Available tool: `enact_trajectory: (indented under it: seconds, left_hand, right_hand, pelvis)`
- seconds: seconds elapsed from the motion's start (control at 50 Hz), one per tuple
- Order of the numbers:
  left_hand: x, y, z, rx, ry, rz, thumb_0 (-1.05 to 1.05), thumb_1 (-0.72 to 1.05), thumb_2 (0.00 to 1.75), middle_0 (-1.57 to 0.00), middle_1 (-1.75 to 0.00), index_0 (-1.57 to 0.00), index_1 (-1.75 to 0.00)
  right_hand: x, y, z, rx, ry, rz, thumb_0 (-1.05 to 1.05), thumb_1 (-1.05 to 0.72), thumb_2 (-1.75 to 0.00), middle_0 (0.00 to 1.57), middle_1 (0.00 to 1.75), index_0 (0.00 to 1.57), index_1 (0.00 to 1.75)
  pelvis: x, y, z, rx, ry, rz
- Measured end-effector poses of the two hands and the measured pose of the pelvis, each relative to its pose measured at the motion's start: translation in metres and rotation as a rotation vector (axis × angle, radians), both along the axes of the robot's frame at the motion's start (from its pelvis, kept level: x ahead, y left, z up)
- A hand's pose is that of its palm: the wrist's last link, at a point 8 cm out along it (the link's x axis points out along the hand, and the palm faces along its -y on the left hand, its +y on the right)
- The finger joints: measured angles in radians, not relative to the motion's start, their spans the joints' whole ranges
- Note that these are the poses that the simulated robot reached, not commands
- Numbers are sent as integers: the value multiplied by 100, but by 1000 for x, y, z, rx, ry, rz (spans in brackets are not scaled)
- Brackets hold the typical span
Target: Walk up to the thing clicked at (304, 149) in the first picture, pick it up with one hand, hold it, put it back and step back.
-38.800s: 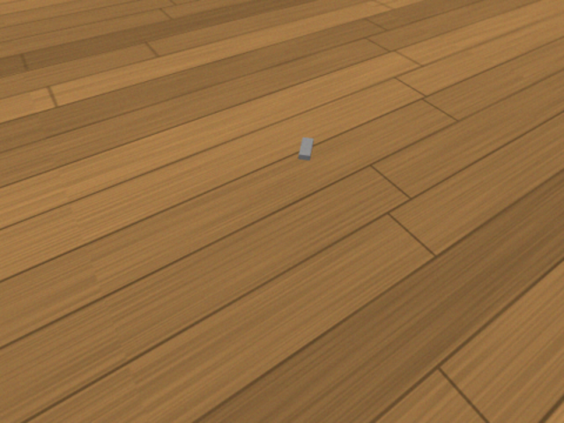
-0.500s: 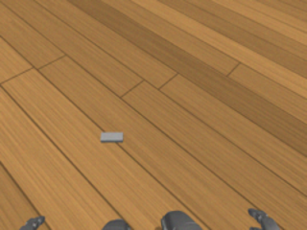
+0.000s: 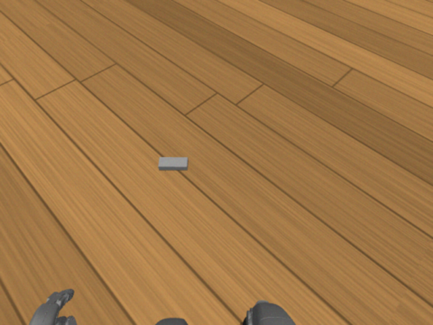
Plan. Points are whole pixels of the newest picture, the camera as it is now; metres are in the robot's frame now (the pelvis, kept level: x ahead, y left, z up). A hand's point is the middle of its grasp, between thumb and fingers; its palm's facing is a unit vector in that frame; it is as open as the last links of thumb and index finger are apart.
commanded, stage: step back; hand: left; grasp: from above
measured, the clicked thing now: (173, 163) +0.91 +0.22 -0.73
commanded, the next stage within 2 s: stand in 1.48 s
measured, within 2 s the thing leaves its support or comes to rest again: neither
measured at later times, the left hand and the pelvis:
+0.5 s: hand out of the picture -0.11 +0.23 -0.13, palm faces -0.04 -0.91 -0.41, open 7.4 cm; pelvis -0.16 -0.04 +0.01, yaw -4 degrees
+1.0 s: hand out of the picture -0.10 +0.23 -0.13, palm faces +0.04 -0.92 -0.38, open 7.4 cm; pelvis -0.16 -0.04 +0.01, yaw +1 degrees
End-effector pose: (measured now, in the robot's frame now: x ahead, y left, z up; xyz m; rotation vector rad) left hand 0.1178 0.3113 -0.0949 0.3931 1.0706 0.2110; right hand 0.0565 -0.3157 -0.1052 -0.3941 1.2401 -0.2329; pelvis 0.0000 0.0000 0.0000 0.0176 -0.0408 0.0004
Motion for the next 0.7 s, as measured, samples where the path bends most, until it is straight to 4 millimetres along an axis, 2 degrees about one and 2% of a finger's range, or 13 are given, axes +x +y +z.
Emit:
enact_trajectory:
  seconds: [0.1, 0.2, 0.28, 0.34, 0.42, 0.48, 0.6, 0.7]
  left_hand:
    - [-21, -4, -4, -36, -11, 16, 1, 90, 90, -21, -30, -20, -30]
    - [-59, -14, -4, -51, 11, -3, 1, 90, 90, -21, -30, -20, -30]
    - [-100, -23, -8, -43, 58, -25, 1, 90, 90, -21, -30, -20, -30]
    - [-136, -31, -12, -24, 85, -30, 1, 90, 90, -21, -30, -20, -30]
    - [-192, -40, -5, -11, 133, 4, 1, 90, 90, -21, -30, -21, -30]
    - [-223, -40, 4, 3, 154, 37, 1, 90, 90, -21, -30, -21, -30]
    - [-251, -26, 12, 23, 118, 80, 1, 90, 90, -21, -30, -21, -30]
    - [-259, -12, 5, 10, 123, 103, 1, 90, 90, -21, -30, -21, -30]
  right_hand:
    - [-32, 12, 11, 11, -11, 14, 1, -90, -90, 21, 30, 21, 30]
    - [-46, 2, 24, -14, -86, 19, 1, -90, -90, 21, 30, 21, 30]
    - [-57, -13, 27, -21, -164, 27, 1, -90, -90, 21, 30, 21, 30]
    - [-72, -32, 19, -16, -202, 22, 0, -90, -90, 21, 30, 21, 30]
    - [-105, -46, 13, -7, -177, -16, 0, -90, -90, 21, 30, 21, 30]
    - [-132, -50, 10, 8, -132, -24, 0, -91, -90, 21, 30, 21, 30]
    - [-179, -44, 0, 32, -2, 1, 1, -91, -90, 20, 30, 20, 30]
    - [-192, -23, -1, 53, 15, 2, 1, -91, -90, 20, 30, 21, 30]
  pelvis:
    - [-36, -1, 7, -17, -14, -6]
    - [-71, -7, 11, -35, -3, -39]
    - [-103, -17, 8, -34, 3, -74]
    - [-127, -29, -1, -29, 6, -100]
    - [-149, -38, 2, -20, -6, -93]
    - [-159, -39, 9, -2, -5, -79]
    - [-172, -37, 10, -7, 0, -24]
    - [-178, -28, 9, 16, -14, -9]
